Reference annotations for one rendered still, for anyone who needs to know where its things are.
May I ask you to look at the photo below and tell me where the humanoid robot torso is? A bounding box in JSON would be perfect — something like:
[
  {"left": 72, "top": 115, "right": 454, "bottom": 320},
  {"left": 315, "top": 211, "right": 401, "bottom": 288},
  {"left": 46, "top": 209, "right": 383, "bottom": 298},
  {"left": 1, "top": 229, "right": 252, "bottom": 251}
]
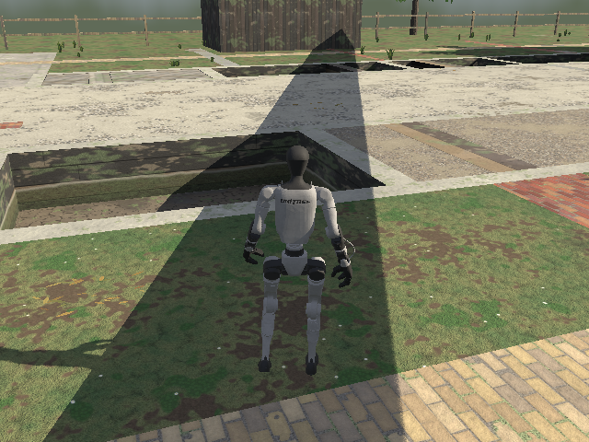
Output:
[{"left": 274, "top": 181, "right": 318, "bottom": 276}]

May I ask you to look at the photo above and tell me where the robot left forearm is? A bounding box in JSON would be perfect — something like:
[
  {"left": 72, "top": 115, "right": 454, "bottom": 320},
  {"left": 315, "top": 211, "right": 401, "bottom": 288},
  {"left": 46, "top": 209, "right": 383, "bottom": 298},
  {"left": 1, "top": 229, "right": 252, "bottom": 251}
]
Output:
[{"left": 244, "top": 220, "right": 260, "bottom": 252}]

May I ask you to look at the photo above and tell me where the robot right forearm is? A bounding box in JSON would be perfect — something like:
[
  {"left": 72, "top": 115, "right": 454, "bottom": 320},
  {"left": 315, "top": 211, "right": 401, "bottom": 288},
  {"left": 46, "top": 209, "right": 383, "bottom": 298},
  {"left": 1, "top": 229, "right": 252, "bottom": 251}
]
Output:
[{"left": 331, "top": 224, "right": 351, "bottom": 267}]

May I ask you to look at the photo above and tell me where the robot left upper arm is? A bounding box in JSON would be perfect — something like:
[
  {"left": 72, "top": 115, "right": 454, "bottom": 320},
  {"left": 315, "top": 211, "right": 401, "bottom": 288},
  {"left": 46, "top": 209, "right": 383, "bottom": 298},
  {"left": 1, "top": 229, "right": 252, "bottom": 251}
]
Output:
[{"left": 251, "top": 185, "right": 277, "bottom": 235}]

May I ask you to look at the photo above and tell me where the humanoid robot head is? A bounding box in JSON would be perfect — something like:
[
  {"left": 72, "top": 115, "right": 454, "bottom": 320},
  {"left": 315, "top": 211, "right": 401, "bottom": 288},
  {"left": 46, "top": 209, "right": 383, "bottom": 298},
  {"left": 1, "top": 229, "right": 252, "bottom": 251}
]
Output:
[{"left": 281, "top": 145, "right": 312, "bottom": 190}]

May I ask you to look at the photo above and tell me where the robot right hand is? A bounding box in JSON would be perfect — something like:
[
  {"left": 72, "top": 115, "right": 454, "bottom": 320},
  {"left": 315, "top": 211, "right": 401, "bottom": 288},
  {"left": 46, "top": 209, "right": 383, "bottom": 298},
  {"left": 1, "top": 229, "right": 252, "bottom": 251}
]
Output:
[{"left": 331, "top": 264, "right": 352, "bottom": 288}]

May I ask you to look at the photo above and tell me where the robot right upper arm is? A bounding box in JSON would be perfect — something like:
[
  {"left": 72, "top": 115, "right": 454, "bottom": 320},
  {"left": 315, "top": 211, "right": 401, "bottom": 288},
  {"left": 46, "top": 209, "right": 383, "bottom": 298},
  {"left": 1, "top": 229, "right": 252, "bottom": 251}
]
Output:
[{"left": 316, "top": 186, "right": 340, "bottom": 238}]

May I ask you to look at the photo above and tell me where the robot left hand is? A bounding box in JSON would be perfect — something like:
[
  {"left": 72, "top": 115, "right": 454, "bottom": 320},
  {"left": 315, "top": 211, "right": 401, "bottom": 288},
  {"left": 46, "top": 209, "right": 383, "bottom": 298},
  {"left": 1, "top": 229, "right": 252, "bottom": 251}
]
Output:
[{"left": 243, "top": 248, "right": 264, "bottom": 264}]

